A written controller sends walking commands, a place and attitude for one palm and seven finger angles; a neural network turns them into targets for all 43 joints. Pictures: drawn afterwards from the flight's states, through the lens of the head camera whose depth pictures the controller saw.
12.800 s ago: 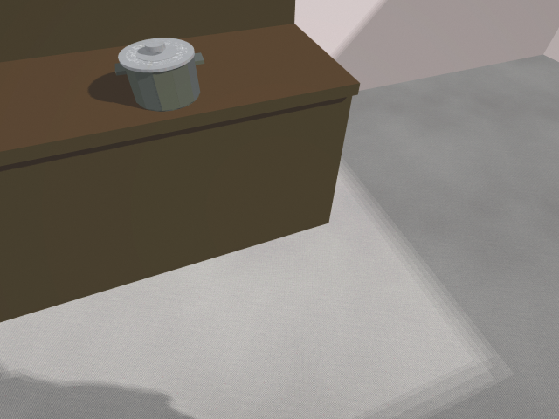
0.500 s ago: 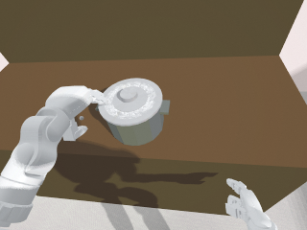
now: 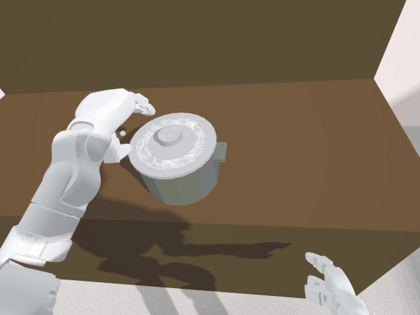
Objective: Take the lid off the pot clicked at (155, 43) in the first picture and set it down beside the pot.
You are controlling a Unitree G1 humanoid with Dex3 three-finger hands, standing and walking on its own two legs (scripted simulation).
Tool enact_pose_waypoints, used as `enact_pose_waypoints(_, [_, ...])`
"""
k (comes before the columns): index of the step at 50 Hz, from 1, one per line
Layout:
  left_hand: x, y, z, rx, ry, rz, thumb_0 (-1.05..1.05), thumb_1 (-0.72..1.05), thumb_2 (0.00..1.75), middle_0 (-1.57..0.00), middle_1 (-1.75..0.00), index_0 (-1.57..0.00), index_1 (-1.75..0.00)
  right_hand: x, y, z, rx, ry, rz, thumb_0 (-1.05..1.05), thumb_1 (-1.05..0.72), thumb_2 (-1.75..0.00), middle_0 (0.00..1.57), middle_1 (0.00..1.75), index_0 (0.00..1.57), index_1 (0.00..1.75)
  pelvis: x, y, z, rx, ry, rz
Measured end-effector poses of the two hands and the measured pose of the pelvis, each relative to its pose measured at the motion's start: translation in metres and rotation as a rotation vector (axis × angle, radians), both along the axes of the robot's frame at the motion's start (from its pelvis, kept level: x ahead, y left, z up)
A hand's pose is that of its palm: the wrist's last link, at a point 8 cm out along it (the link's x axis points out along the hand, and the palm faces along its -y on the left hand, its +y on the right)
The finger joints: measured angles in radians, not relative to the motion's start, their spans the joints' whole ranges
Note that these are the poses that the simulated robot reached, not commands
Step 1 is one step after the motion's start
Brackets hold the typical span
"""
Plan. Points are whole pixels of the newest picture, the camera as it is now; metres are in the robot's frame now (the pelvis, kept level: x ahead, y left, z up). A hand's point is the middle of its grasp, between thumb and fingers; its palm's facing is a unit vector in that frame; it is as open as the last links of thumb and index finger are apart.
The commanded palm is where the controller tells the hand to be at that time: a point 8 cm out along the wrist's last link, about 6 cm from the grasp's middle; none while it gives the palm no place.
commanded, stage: move the open hand above the knob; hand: left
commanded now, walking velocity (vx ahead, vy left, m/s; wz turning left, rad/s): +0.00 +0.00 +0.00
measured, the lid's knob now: (170, 135) +0.45 +0.13 +0.10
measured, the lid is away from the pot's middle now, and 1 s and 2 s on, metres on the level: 0.00 0.00 0.00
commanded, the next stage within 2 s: none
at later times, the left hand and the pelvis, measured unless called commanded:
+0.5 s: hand (156, 123) +0.42 +0.14 +0.17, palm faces -0.12 -0.03 -0.99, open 10.0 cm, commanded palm +0.40 +0.14 +0.23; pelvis +0.01 +0.00 +0.00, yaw +0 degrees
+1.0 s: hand (158, 122) +0.44 +0.14 +0.15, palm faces -0.20 -0.08 -0.98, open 10.1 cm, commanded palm +0.41 +0.15 +0.23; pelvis +0.02 +0.00 +0.00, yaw +0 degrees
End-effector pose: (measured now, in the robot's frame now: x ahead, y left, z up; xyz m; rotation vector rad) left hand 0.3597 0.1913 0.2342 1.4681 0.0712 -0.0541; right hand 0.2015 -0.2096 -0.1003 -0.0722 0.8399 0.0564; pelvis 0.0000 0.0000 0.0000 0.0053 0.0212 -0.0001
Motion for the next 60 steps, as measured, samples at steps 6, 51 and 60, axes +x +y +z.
enact_pose_waypoints(6, [0.003, -0.031, -0.03, 0.045, 0.087, -0.128, 0.0, -0.32, 1.51, -0.85, -0.08, -0.86, -0.09, 0.0, -0.001, -0.001, -0.027, 0.014, -0.01, 0.01, -0.9, -0.9, 0.2, 0.3, 0.2, 0.3, 0.0, 0.001, -0.001, 0.001, -0.008, -0.003])
enact_pose_waypoints(51, [0.065, -0.048, -0.032, 0.022, 0.124, -0.057, 0.0, -0.32, 1.51, -0.85, -0.08, -0.85, -0.09, -0.013, -0.017, -0.011, -0.031, 0.099, -0.081, 0.01, -0.9, -0.9, 0.2, 0.3, 0.2, 0.3, 0.019, 0.003, -0.001, -0.001, 0.038, -0.004])
enact_pose_waypoints(60, [0.07, -0.032, -0.004, -0.004, 0.025, -0.027, 0.0, -0.32, 1.51, -0.85, -0.08, -0.86, -0.09, 0.001, -0.012, -0.004, -0.041, 0.05, -0.065, 0.01, -0.91, -0.9, 0.19, 0.29, 0.2, 0.3, 0.018, 0.003, -0.001, 0.0, 0.04, -0.007])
